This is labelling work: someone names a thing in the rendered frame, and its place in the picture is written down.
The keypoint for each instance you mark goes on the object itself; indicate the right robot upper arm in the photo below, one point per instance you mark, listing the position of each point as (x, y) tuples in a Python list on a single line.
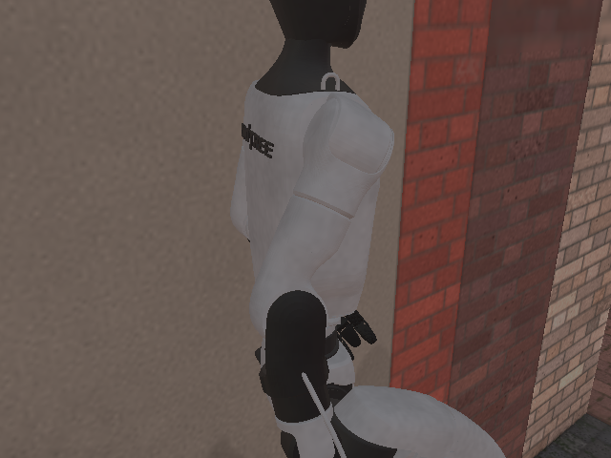
[(346, 149)]

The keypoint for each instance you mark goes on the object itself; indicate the right robot forearm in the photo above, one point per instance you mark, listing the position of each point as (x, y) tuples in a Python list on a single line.
[(295, 338)]

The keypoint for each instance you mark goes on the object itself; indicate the left robot hand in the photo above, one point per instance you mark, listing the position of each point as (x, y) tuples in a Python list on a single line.
[(349, 334)]

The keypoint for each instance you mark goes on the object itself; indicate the left robot upper arm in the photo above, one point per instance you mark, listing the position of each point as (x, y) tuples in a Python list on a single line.
[(238, 209)]

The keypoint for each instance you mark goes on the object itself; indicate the humanoid robot torso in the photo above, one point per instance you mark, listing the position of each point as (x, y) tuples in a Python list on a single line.
[(273, 132)]

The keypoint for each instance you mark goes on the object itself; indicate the right robot thigh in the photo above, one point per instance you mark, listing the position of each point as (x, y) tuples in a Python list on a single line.
[(388, 422)]

